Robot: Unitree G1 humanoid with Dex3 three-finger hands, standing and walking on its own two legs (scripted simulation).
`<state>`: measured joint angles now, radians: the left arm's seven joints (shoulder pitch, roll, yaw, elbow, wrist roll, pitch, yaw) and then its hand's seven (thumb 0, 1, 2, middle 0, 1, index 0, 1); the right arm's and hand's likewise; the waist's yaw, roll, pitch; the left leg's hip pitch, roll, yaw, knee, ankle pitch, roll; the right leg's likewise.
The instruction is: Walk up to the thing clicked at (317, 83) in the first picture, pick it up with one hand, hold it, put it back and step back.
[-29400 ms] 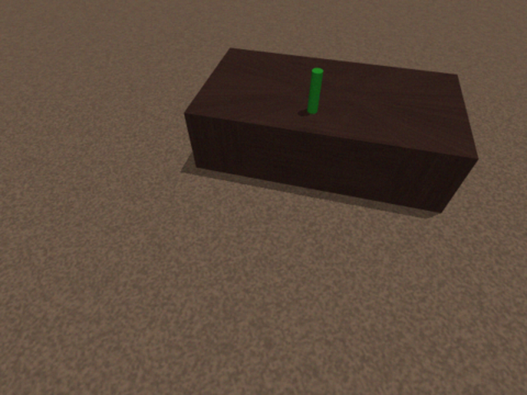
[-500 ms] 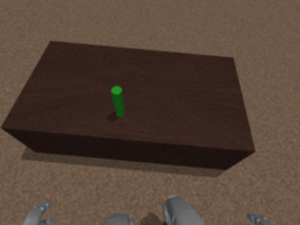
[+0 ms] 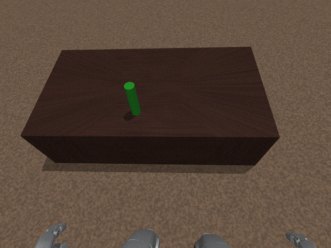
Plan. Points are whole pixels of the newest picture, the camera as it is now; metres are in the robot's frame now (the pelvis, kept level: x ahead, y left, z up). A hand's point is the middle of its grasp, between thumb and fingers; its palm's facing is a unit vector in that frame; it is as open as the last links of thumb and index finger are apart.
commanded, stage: step back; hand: left
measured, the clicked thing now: (133, 100) +0.76 +0.20 -0.30
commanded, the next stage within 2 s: none
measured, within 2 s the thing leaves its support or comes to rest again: neither
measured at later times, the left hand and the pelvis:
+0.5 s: hand out of the picture -0.06 +0.25 -0.15, palm faces -0.09 -0.91 -0.41, open 7.3 cm; pelvis -0.16 -0.01 -0.01, yaw -4 degrees
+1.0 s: hand out of the picture -0.21 +0.27 -0.14, palm faces -0.01 -0.92 -0.39, open 7.3 cm; pelvis -0.32 -0.01 +0.00, yaw -1 degrees
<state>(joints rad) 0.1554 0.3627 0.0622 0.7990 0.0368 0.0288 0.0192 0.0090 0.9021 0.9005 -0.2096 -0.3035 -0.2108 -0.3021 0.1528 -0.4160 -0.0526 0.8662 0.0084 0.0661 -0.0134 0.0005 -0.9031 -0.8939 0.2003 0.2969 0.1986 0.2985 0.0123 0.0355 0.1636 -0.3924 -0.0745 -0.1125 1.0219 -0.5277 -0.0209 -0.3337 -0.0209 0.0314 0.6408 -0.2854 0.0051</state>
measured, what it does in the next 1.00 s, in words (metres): walks backwards: left foot, then right foot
